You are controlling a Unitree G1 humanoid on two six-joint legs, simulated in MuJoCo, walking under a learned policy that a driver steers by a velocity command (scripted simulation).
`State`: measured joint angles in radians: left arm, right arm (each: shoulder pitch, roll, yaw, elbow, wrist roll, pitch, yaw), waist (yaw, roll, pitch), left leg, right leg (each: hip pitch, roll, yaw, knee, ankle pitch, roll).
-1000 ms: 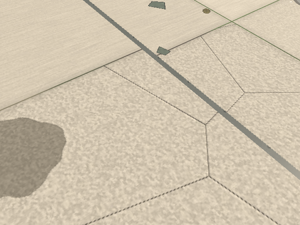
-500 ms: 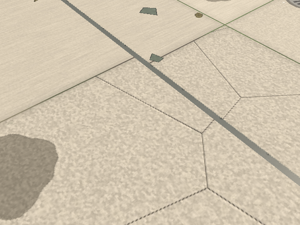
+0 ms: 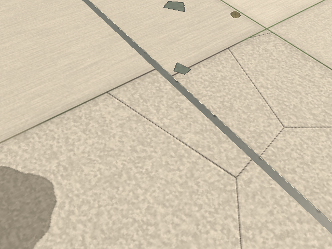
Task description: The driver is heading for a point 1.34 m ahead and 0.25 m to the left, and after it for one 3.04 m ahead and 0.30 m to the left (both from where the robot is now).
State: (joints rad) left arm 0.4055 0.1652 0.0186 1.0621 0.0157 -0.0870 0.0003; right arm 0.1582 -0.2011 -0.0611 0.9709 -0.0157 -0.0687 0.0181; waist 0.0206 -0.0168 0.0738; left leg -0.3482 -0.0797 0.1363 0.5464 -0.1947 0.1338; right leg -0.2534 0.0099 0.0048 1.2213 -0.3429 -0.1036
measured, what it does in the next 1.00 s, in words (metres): walks ahead: right foot, then left foot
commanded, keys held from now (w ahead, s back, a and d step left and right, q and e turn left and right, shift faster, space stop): w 0.72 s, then no key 0.28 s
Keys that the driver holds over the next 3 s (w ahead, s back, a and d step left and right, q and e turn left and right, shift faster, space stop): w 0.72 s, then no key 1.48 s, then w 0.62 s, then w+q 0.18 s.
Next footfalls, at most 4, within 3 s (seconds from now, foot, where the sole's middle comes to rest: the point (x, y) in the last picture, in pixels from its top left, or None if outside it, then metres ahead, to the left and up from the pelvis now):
0.46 right None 0.43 -0.11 -0.76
0.98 left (165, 199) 0.67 0.05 -0.76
1.32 right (212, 219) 0.59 -0.15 -0.76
3.00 right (191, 124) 1.08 -0.07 -0.76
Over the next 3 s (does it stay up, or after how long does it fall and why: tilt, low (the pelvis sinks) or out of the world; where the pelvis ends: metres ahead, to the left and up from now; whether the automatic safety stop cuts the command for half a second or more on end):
stays up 0.90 -0.01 -0.01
